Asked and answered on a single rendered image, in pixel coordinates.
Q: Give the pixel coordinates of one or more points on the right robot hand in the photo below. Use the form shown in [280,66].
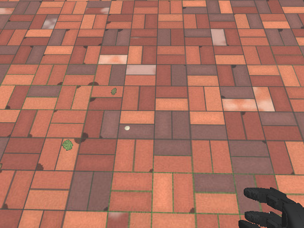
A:
[292,212]

